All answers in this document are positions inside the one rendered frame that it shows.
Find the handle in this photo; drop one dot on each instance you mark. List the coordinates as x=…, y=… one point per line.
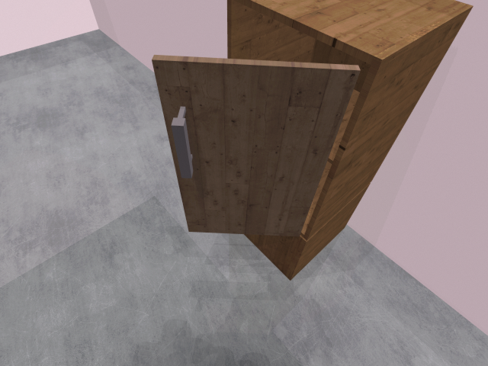
x=180, y=134

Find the cupboard door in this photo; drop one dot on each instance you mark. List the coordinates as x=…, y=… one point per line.
x=260, y=133

